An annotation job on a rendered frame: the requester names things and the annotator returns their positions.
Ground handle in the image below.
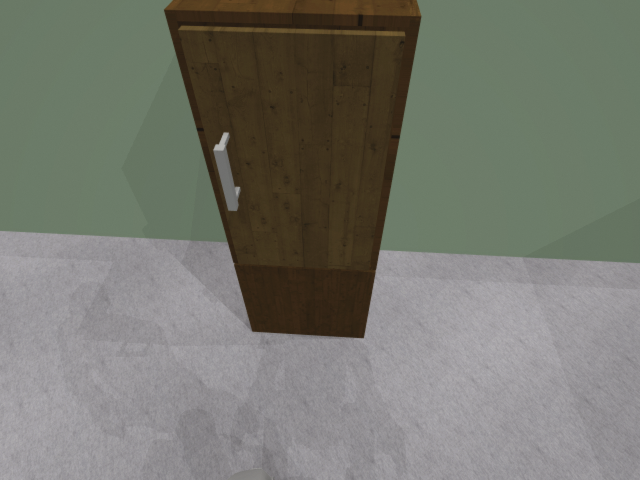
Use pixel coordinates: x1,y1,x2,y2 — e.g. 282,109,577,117
213,132,241,211

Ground cupboard door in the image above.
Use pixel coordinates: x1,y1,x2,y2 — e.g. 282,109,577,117
178,26,405,271

